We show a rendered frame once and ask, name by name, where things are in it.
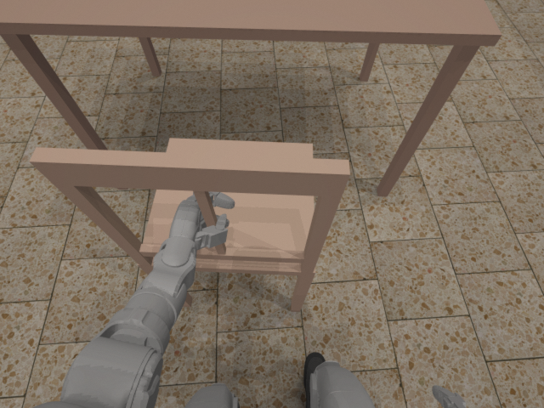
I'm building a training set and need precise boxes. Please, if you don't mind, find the robot left thigh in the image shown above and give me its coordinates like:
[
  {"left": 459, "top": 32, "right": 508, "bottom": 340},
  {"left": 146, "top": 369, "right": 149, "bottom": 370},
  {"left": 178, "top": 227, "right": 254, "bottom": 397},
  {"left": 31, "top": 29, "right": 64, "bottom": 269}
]
[{"left": 185, "top": 386, "right": 239, "bottom": 408}]

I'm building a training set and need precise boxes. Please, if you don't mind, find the table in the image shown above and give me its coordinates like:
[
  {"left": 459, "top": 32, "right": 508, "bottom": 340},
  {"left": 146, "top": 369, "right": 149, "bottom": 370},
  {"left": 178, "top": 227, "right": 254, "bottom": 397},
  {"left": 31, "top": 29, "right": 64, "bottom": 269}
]
[{"left": 0, "top": 0, "right": 502, "bottom": 196}]

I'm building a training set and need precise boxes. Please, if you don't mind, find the left robot upper arm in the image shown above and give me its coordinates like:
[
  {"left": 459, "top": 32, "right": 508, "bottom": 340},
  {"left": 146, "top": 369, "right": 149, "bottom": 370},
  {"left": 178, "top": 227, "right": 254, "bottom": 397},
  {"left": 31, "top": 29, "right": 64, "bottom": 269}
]
[{"left": 33, "top": 337, "right": 163, "bottom": 408}]

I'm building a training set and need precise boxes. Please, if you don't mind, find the chair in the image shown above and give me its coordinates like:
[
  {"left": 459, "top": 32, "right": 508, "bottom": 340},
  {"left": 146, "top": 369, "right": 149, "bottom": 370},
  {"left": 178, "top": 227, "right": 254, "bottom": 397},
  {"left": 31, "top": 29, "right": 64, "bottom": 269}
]
[{"left": 29, "top": 138, "right": 350, "bottom": 312}]

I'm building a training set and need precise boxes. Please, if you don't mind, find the robot left forearm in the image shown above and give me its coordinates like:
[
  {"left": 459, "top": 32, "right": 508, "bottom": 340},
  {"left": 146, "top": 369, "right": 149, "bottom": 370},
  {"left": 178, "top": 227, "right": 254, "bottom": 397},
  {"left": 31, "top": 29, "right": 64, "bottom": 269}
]
[{"left": 60, "top": 236, "right": 197, "bottom": 401}]

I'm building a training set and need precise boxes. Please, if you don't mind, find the right robot hand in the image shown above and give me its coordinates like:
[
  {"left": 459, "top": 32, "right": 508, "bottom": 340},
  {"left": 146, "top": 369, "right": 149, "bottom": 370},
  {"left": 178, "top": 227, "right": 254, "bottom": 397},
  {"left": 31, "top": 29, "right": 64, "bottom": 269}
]
[{"left": 433, "top": 385, "right": 466, "bottom": 408}]

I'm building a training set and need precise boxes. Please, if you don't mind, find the robot right foot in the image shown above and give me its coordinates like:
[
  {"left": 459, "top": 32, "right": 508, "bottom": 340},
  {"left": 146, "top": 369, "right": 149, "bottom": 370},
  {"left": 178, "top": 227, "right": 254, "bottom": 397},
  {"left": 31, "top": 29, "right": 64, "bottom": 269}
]
[{"left": 303, "top": 352, "right": 325, "bottom": 408}]

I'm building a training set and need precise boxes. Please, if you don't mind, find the left robot hand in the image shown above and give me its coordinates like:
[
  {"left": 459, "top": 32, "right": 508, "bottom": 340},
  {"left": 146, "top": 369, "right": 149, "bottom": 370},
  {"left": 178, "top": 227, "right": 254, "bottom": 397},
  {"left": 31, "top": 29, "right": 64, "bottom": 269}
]
[{"left": 169, "top": 191, "right": 235, "bottom": 250}]

